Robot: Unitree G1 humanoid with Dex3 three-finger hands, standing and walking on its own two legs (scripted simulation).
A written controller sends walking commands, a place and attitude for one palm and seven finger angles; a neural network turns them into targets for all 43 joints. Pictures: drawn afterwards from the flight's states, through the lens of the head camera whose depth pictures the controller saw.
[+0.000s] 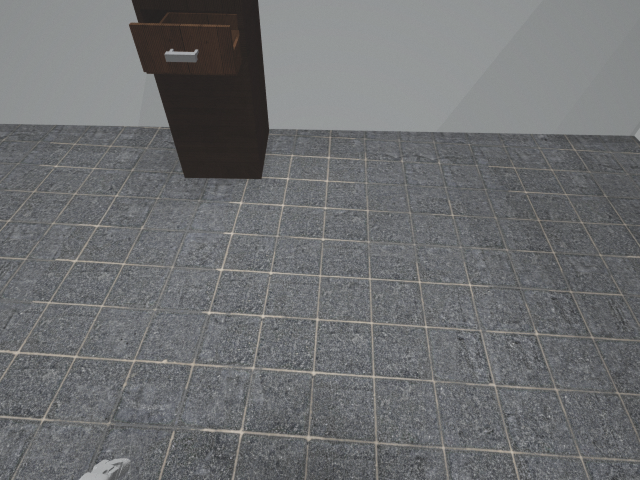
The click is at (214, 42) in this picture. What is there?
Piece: drawer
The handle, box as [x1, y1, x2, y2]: [164, 49, 198, 61]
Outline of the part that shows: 164,54 166,61 196,61 196,55 198,50 195,49 193,52 175,52 173,49 170,49 169,51 166,51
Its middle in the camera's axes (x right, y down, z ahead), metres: -0.48 -0.64 +1.33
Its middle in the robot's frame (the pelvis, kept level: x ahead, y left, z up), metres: +1.40 +0.55 -0.09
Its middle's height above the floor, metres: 0.68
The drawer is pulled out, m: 0.14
